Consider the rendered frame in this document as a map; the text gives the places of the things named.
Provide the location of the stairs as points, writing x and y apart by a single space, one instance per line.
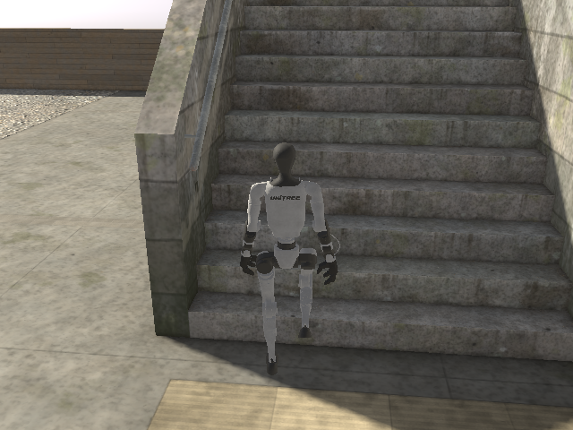
413 118

